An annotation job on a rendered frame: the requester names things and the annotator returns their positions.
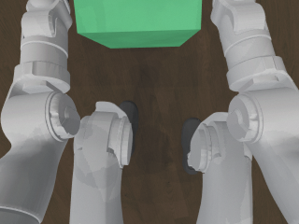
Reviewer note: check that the right robot forearm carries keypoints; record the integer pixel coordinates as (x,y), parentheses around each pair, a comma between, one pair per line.
(247,47)

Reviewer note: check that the carton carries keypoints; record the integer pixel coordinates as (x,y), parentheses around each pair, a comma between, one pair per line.
(127,24)

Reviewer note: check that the robot right shin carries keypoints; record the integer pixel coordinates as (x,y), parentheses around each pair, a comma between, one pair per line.
(217,116)

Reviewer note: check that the right robot upper arm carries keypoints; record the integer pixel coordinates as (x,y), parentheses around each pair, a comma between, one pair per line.
(267,121)

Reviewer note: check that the left robot upper arm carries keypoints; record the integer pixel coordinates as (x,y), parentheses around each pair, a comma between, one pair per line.
(38,126)

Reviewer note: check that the left robot forearm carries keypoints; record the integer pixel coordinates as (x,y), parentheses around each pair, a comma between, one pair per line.
(44,49)

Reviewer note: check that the right robot thigh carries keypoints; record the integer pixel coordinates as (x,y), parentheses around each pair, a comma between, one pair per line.
(227,196)

